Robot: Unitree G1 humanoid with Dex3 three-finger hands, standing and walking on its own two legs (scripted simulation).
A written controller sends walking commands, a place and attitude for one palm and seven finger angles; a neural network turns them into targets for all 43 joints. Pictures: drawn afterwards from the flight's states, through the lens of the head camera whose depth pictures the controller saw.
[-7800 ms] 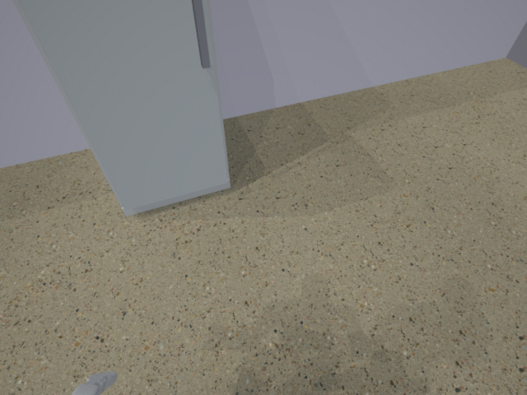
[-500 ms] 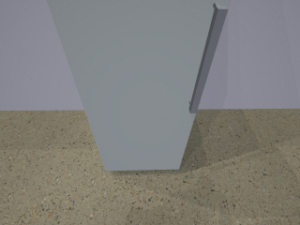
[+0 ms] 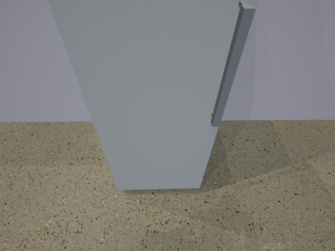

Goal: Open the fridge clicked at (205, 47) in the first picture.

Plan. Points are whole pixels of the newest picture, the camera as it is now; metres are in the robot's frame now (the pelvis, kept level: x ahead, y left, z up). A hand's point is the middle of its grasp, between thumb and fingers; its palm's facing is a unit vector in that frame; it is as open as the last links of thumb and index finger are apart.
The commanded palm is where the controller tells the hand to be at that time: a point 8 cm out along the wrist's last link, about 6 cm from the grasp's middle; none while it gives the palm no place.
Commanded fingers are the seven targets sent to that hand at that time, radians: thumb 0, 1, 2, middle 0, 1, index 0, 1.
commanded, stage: look again from close up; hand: right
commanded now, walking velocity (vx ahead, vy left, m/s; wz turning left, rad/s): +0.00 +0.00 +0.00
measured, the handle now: (225, 75) +0.57 -0.14 +0.14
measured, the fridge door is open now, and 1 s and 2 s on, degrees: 0 0 0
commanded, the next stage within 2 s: none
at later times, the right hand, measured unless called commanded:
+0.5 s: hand out of the picture +0.07 -0.24 -0.16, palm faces -0.01 +0.95 -0.33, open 7.4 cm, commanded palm none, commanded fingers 0.00 -0.90 -0.90 0.20 0.30 0.20 0.30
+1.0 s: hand out of the picture +0.08 -0.24 -0.16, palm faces -0.02 +0.94 -0.33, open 7.4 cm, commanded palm none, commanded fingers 0.00 -0.90 -0.90 0.20 0.30 0.20 0.30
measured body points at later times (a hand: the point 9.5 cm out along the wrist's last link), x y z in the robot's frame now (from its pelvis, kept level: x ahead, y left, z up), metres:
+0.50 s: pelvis +0.01 +0.00 +0.00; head +0.01 +0.00 +0.45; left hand +0.08 +0.29 -0.14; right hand +0.07 -0.29 -0.13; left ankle +0.02 +0.11 -0.75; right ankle -0.01 -0.12 -0.75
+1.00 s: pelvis +0.02 +0.01 +0.00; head +0.02 +0.01 +0.45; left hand +0.09 +0.30 -0.14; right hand +0.09 -0.29 -0.13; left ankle +0.02 +0.11 -0.75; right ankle -0.01 -0.12 -0.75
